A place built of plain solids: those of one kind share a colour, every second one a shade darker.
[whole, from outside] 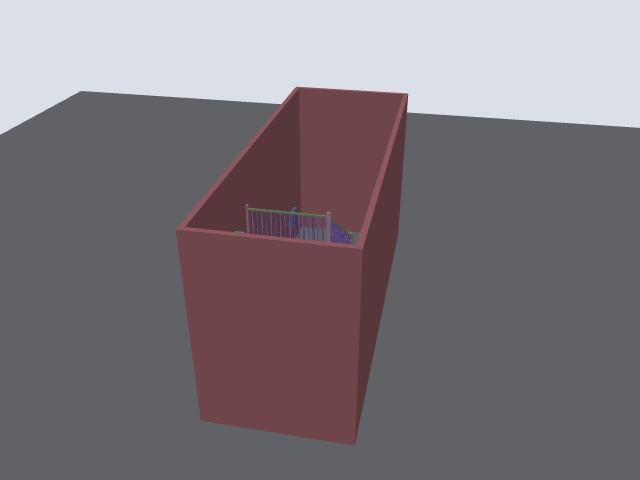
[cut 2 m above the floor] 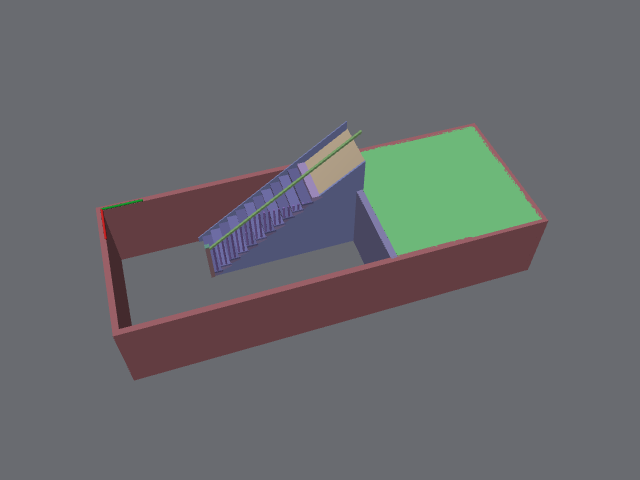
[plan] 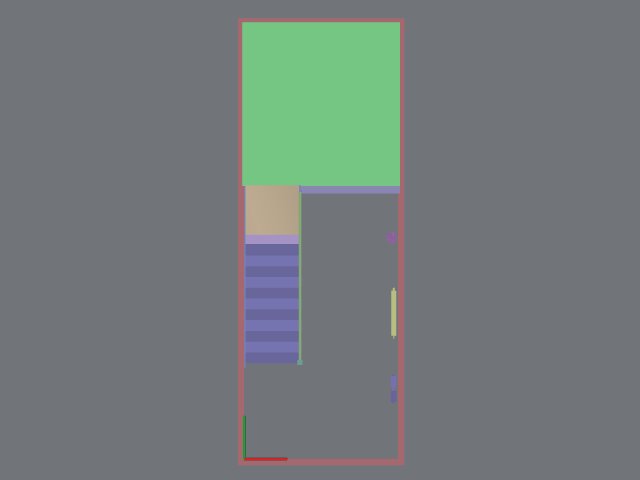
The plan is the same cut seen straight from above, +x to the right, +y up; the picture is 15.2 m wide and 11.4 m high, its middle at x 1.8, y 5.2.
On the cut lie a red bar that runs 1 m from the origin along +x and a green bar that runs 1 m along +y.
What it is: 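A villa's stair hall, a dwelling of no particular year; the hall below, the landing 3.08 m above it, and between them a joiner's timber flight of 17 risers of about 0.181 m on goings of about 0.256 m, 1.27 m clear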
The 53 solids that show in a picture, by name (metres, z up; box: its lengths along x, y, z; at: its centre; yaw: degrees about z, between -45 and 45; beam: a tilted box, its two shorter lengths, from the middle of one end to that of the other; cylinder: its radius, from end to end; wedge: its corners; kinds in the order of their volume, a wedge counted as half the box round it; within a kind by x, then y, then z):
{
 "upper_1": {"box": [3.75, 3.89, 3.13], "at": [1.82, 8.43, 1.52]},
 "wall_1": {"box": [0.15, 10.62, 5.59], "at": [-0.07, 5.16, 2.75]},
 "wall_2": {"box": [3.95, 0.15, 5.59], "at": [1.82, -0.07, 2.75]},
 "wall_3": {"box": [3.95, 0.15, 5.59], "at": [1.82, 10.39, 2.75]},
 "wall_4": {"box": [0.15, 10.62, 5.59], "at": [3.73, 5.16, 2.75]},
 "carriage_1": {"wedge": [[0.03, 2.32, -0.05], [0.03, 2.32, 0.01], [0.03, 6.5, -0.05], [0.03, 6.5, 2.97], [1.3, 2.32, -0.05], [1.3, 2.32, 0.01], [1.3, 6.5, -0.05], [1.3, 6.5, 2.97]]},
 "upper_edge_1": {"box": [2.34, 0.18, 3.13], "at": [2.53, 6.39, 1.52]},
 "string_1": {"wedge": [[0.0, 2.16, -0.05], [0.0, 2.16, 0.16], [0.0, 6.48, -0.05], [0.0, 6.48, 3.22], [0.03, 2.16, -0.05], [0.03, 2.16, 0.16], [0.03, 6.48, -0.05], [0.03, 6.48, 3.22]]},
 "string_2": {"wedge": [[1.3, 2.29, -0.05], [1.3, 2.29, 0.0], [1.3, 6.5, -0.05], [1.3, 6.5, 2.98], [1.35, 2.29, -0.05], [1.35, 2.29, 0.0], [1.35, 6.5, -0.05], [1.35, 6.5, 2.98]]},
 "rail_1": {"wedge": [[1.29, 2.33, 1.08], [1.29, 2.33, 1.15], [1.29, 6.34, 3.92], [1.29, 6.34, 3.99], [1.35, 2.33, 1.08], [1.35, 2.33, 1.15], [1.35, 6.34, 3.92], [1.35, 6.34, 3.99]]},
 "rail_2": {"box": [2.24, 0.06, 0.06], "at": [2.49, 6.39, 3.99]},
 "tread_1": {"wedge": [[0.02, 2.27, 0.19], [0.02, 2.28, 0.13], [0.02, 2.58, 0.13], [0.02, 2.58, 0.19], [1.36, 2.27, 0.19], [1.36, 2.28, 0.13], [1.36, 2.58, 0.13], [1.36, 2.58, 0.19]]},
 "tread_2": {"wedge": [[0.02, 2.53, 0.32], [0.02, 2.53, 0.37], [0.02, 2.83, 0.32], [0.02, 2.83, 0.37], [1.36, 2.53, 0.32], [1.36, 2.53, 0.37], [1.36, 2.83, 0.32], [1.36, 2.83, 0.37]]},
 "tread_3": {"wedge": [[0.02, 2.79, 0.5], [0.02, 2.79, 0.55], [0.02, 3.09, 0.5], [0.02, 3.09, 0.55], [1.36, 2.79, 0.49], [1.36, 2.79, 0.55], [1.36, 3.09, 0.49], [1.36, 3.09, 0.55]]},
 "tread_4": {"wedge": [[0.02, 3.04, 0.73], [0.02, 3.05, 0.68], [0.02, 3.34, 0.68], [0.02, 3.34, 0.73], [1.36, 3.04, 0.73], [1.36, 3.05, 0.68], [1.36, 3.34, 0.68], [1.36, 3.34, 0.73]]},
 "tread_5": {"wedge": [[0.02, 3.3, 0.86], [0.02, 3.3, 0.91], [0.02, 3.6, 0.86], [0.02, 3.6, 0.91], [1.36, 3.3, 0.86], [1.36, 3.3, 0.91], [1.36, 3.6, 0.86], [1.36, 3.6, 0.91]]},
 "tread_6": {"wedge": [[0.02, 3.55, 1.09], [0.02, 3.56, 1.04], [0.02, 3.85, 1.04], [0.02, 3.85, 1.09], [1.36, 3.55, 1.09], [1.36, 3.56, 1.04], [1.36, 3.85, 1.04], [1.36, 3.85, 1.09]]},
 "tread_7": {"wedge": [[0.02, 3.81, 1.22], [0.02, 3.81, 1.28], [0.02, 4.11, 1.22], [0.02, 4.11, 1.28], [1.36, 3.81, 1.22], [1.36, 3.81, 1.27], [1.36, 4.11, 1.22], [1.36, 4.11, 1.27]]},
 "tread_8": {"wedge": [[0.02, 4.06, 1.45], [0.02, 4.07, 1.4], [0.02, 4.37, 1.4], [0.02, 4.37, 1.46], [1.36, 4.06, 1.45], [1.36, 4.07, 1.4], [1.36, 4.37, 1.4], [1.36, 4.37, 1.45]]},
 "tread_9": {"wedge": [[0.02, 4.32, 1.64], [0.02, 4.33, 1.58], [0.02, 4.62, 1.58], [0.02, 4.62, 1.64], [1.36, 4.32, 1.63], [1.36, 4.33, 1.58], [1.36, 4.62, 1.58], [1.36, 4.62, 1.64]]},
 "tread_10": {"wedge": [[0.02, 4.58, 1.76], [0.02, 4.58, 1.82], [0.02, 4.88, 1.76], [0.02, 4.88, 1.82], [1.36, 4.58, 1.76], [1.36, 4.58, 1.81], [1.36, 4.88, 1.76], [1.36, 4.88, 1.81]]},
 "tread_11": {"wedge": [[0.02, 4.83, 2.0], [0.02, 4.84, 1.94], [0.02, 5.14, 1.94], [0.02, 5.14, 2.0], [1.36, 4.83, 2.0], [1.36, 4.84, 1.94], [1.36, 5.14, 1.94], [1.36, 5.14, 2.0]]},
 "riser_1": {"wedge": [[0.02, 4.59, 1.61], [0.02, 4.59, 1.77], [0.02, 4.88, 1.7], [0.02, 4.88, 1.77], [1.35, 4.59, 1.61], [1.35, 4.59, 1.77], [1.35, 4.88, 1.7], [1.35, 4.88, 1.77]]},
 "riser_2": {"wedge": [[0.02, 4.85, 1.79], [0.02, 4.85, 1.95], [0.02, 5.14, 1.88], [0.02, 5.14, 1.95], [1.35, 4.85, 1.78], [1.35, 4.85, 1.95], [1.35, 5.14, 1.88], [1.35, 5.14, 1.95]]},
 "riser_3": {"wedge": [[0.02, 5.11, 1.97], [0.02, 5.11, 2.13], [0.02, 5.39, 2.06], [0.02, 5.39, 2.13], [1.35, 5.11, 1.97], [1.35, 5.11, 2.13], [1.35, 5.39, 2.06], [1.35, 5.39, 2.13]]},
 "radiator_1": {"box": [0.12, 1.07, 0.55], "at": [3.55, 3.46, 0.36]},
 "coat_pegs_1": {"box": [0.14, 0.26, 0.79], "at": [3.55, 1.49, 1.16]},
 "coat_pegs_2": {"box": [0.14, 0.26, 0.55], "at": [3.55, 1.84, 1.28]},
 "bal_1": {"cylinder": 0.024, "from": [1.32, 2.44, 0.18], "to": [1.32, 2.44, 1.18]},
 "bal_2": {"cylinder": 0.024, "from": [1.32, 2.7, 0.36], "to": [1.32, 2.7, 1.36]},
 "bal_3": {"cylinder": 0.024, "from": [1.32, 2.82, 0.54], "to": [1.32, 2.82, 1.45]},
 "bal_4": {"cylinder": 0.024, "from": [1.32, 2.95, 0.54], "to": [1.32, 2.95, 1.54]},
 "bal_5": {"cylinder": 0.024, "from": [1.32, 3.08, 0.72], "to": [1.32, 3.08, 1.63]},
 "bal_6": {"cylinder": 0.024, "from": [1.32, 3.21, 0.72], "to": [1.32, 3.21, 1.72]},
 "bal_7": {"cylinder": 0.024, "from": [1.32, 3.34, 0.9], "to": [1.32, 3.34, 1.81]},
 "bal_8": {"cylinder": 0.024, "from": [1.32, 3.46, 0.9], "to": [1.32, 3.46, 1.9]},
 "bal_9": {"cylinder": 0.024, "from": [1.32, 3.59, 1.08], "to": [1.32, 3.59, 1.99]},
 "bal_10": {"cylinder": 0.024, "from": [1.32, 3.72, 1.08], "to": [1.32, 3.72, 2.08]},
 "bal_11": {"cylinder": 0.024, "from": [1.48, 6.39, 3.07], "to": [1.48, 6.39, 3.97]},
 "bal_12": {"cylinder": 0.024, "from": [1.62, 6.39, 3.07], "to": [1.62, 6.39, 3.97]},
 "bal_13": {"cylinder": 0.024, "from": [1.88, 6.39, 3.07], "to": [1.88, 6.39, 3.97]},
 "bal_14": {"cylinder": 0.024, "from": [2.02, 6.39, 3.07], "to": [2.02, 6.39, 3.97]},
 "bal_15": {"cylinder": 0.024, "from": [2.15, 6.39, 3.07], "to": [2.15, 6.39, 3.97]},
 "bal_16": {"cylinder": 0.024, "from": [2.42, 6.39, 3.07], "to": [2.42, 6.39, 3.97]},
 "bal_17": {"cylinder": 0.024, "from": [2.68, 6.39, 3.07], "to": [2.68, 6.39, 3.97]},
 "bal_18": {"cylinder": 0.024, "from": [2.82, 6.39, 3.07], "to": [2.82, 6.39, 3.97]},
 "bal_19": {"cylinder": 0.024, "from": [2.95, 6.39, 3.07], "to": [2.95, 6.39, 3.97]},
 "bal_20": {"cylinder": 0.024, "from": [3.08, 6.39, 3.07], "to": [3.08, 6.39, 3.97]},
 "bal_21": {"cylinder": 0.024, "from": [3.35, 6.39, 3.07], "to": [3.35, 6.39, 3.97]},
 "stick_bin_1": {"cylinder": 0.12, "from": [3.5, 5.25, 0.02], "to": [3.5, 5.25, 0.58]},
 "newel_head_1": {"box": [0.11, 0.11, 1.44], "at": [1.32, 6.39, 3.37]},
 "newel_foot_1": {"box": [0.11, 0.11, 1.28], "at": [1.32, 2.29, 0.59]},
 "newel_1": {"box": [0.05, 0.11, 1.05], "at": [3.62, 6.39, 3.56]}
}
